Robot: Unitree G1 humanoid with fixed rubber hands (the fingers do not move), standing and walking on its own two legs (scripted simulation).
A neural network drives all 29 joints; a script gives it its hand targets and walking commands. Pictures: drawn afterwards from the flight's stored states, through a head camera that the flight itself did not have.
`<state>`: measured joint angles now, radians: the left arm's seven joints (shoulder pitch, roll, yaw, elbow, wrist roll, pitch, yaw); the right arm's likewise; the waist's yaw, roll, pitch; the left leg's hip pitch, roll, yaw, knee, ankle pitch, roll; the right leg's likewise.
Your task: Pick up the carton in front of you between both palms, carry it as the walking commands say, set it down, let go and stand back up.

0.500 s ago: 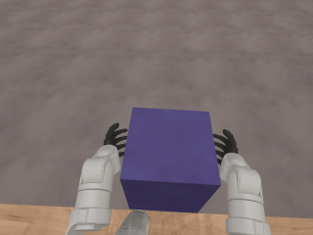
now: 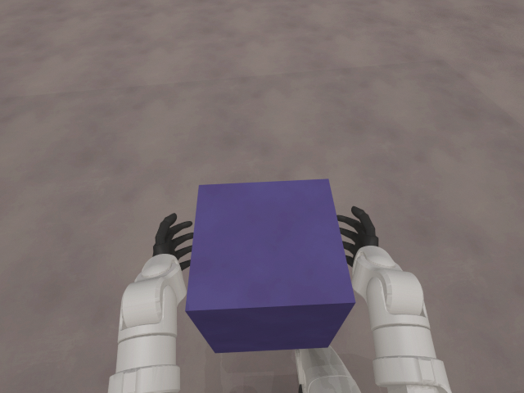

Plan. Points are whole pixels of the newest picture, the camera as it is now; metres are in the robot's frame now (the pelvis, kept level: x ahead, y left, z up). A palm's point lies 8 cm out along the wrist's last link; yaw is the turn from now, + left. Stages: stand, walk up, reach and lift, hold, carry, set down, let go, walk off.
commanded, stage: carry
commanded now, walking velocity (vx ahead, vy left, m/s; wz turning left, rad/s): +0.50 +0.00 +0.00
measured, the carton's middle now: (267, 272) +0.31 -0.03 -0.03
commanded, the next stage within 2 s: none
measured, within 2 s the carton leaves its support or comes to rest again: neither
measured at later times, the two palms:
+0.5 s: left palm (191, 159) +0.69 +0.13 -0.09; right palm (302, 151) +0.70 -0.17 -0.10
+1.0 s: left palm (192, 72) +0.99 +0.13 -0.01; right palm (290, 68) +0.98 -0.17 +0.00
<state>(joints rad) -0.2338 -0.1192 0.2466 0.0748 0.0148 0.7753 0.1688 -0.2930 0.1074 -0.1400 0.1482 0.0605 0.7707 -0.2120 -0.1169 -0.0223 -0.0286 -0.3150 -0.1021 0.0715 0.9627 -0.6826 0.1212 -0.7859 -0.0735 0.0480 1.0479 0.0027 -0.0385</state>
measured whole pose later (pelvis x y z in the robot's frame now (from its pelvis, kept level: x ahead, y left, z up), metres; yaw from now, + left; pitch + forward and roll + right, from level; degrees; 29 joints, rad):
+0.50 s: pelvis +0.39 -0.03 -0.12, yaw +0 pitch +4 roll -1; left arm -0.25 -0.11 0.16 0.05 -0.05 0.76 0.17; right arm -0.20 0.14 -0.20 -0.02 0.00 0.76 -0.16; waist 0.08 0.03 0.03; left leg -0.77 0.07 0.03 0.89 -0.18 0.06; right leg -0.22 0.06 -0.12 0.58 -0.43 -0.09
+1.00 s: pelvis +0.72 -0.02 -0.09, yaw -2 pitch +4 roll -2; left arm -0.05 -0.13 0.07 -0.36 0.02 1.02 0.15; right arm -0.04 0.13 -0.09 -0.36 0.00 1.00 -0.14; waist 0.00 0.00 -0.10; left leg -0.03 0.01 0.12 0.20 -0.24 0.05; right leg -0.57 -0.09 -0.11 0.65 -0.12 0.02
